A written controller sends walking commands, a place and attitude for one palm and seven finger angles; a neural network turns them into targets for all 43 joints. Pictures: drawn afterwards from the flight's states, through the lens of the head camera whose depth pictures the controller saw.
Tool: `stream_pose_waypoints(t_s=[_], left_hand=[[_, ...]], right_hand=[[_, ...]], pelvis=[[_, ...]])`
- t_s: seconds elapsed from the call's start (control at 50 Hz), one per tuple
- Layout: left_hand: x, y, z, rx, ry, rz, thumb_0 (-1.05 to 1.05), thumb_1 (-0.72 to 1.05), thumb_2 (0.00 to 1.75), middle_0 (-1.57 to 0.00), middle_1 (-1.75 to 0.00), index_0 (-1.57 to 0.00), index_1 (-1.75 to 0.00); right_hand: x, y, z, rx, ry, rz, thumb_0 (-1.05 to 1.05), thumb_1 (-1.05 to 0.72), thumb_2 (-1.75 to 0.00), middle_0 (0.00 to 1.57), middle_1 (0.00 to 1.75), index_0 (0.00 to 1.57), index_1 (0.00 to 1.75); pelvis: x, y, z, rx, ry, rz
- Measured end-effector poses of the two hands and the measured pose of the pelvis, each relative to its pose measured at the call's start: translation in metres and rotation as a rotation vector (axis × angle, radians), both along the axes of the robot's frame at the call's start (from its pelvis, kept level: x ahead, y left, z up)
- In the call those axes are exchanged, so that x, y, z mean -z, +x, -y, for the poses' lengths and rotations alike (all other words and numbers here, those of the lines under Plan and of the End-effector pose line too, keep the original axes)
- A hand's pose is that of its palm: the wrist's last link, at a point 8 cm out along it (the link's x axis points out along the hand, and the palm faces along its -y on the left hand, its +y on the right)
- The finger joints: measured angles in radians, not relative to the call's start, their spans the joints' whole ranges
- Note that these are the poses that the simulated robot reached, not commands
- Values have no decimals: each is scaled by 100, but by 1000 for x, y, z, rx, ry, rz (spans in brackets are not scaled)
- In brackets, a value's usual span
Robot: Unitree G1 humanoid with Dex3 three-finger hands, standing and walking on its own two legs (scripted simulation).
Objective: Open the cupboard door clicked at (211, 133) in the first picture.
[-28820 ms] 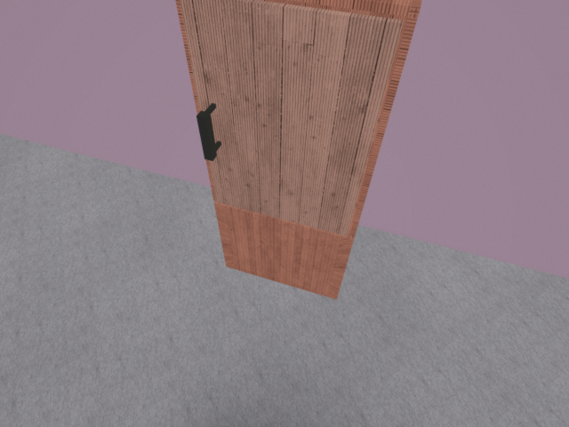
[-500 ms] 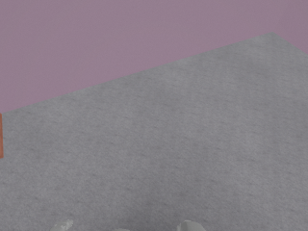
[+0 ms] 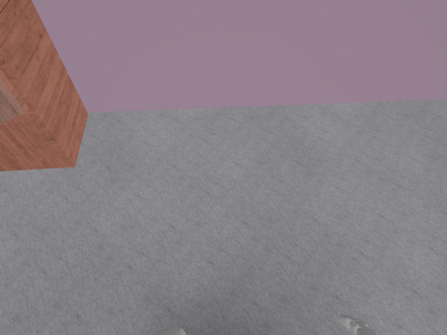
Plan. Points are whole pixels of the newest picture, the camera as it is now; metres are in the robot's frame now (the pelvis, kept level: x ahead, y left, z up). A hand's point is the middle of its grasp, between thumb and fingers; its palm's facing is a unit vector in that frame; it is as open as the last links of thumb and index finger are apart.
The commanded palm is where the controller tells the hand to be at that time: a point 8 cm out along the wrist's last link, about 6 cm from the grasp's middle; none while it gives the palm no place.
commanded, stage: turn to face it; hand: left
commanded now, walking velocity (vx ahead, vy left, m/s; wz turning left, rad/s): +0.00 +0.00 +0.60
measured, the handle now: out of the picture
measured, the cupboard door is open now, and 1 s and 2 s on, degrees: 42 42 42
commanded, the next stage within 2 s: take the last steps up to it in 1.30 s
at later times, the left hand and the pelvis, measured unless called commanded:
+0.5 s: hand out of the picture +0.04 +0.16 -0.14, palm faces +0.28 -0.92 -0.27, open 7.4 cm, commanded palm none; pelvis +0.01 -0.06 +0.02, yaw +18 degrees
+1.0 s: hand out of the picture -0.01 +0.18 -0.14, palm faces +0.56 -0.77 -0.29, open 7.4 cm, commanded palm none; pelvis +0.02 -0.07 +0.01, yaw +35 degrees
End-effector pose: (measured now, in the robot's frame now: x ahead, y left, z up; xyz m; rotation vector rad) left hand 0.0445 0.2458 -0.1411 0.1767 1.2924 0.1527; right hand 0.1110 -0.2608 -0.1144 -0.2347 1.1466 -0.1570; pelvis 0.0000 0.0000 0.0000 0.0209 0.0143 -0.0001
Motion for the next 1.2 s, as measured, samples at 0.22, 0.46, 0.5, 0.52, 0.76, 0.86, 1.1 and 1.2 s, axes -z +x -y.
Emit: stream_pose_waypoints(t_s=[0.22, 0.46, 0.5, 0.52, 0.76, 0.86, 1.1, 1.2], left_hand=[[-28, 7, -15, -111, 73, 76, 1, 91, 90, -20, -30, -19, -29], [-40, -17, 38, -225, 97, 119, 1, 91, 90, -20, -30, -20, -29], [-38, -28, 46, -255, 73, 104, 1, 91, 90, -21, -30, -20, -29], [-35, -34, 49, -272, 62, 97, 1, 91, 90, -21, -30, -20, -29], [-1, -114, 35, -501, 16, -18, 1, 91, 90, -21, -30, -20, -29], [-19, -111, 28, -545, 54, 35, 1, 91, 90, -20, -30, -19, -29], [-38, -93, 66, -616, 145, 125, 1, 91, 90, -20, -30, -20, -29], [-36, -106, 100, -682, 87, 81, 1, 91, 90, -21, -30, -20, -29]], right_hand=[[-3, 9, -4, -114, 12, -44, 0, -90, -89, 21, 30, 20, 30], [11, 40, 30, -206, 36, -111, 1, -90, -89, 20, 30, 19, 30], [6, 49, 25, -239, 33, -110, 1, -90, -89, 20, 30, 19, 30], [3, 55, 22, -259, 31, -107, 1, -90, -89, 20, 30, 19, 30], [-9, 108, -40, -493, -24, 8, 0, -90, -89, 20, 30, 20, 30], [-11, 106, -43, -538, -21, -34, 0, -90, -89, 20, 30, 20, 30], [19, 134, -16, -600, 17, -120, 1, -90, -89, 20, 30, 20, 30], [8, 151, -25, -651, 9, -129, 1, -90, -89, 20, 30, 19, 30]], pelvis=[[-14, 1, 19, -117, -23, 0], [-14, 10, 55, -291, 10, 12], [-17, 12, 56, -318, 20, 10], [-17, 12, 56, -332, 23, 10], [-5, 7, 42, -488, -18, 14], [-15, 10, 48, -538, -34, 10], [-7, 34, 83, -682, -8, 12], [-16, 40, 85, -737, 12, 11]])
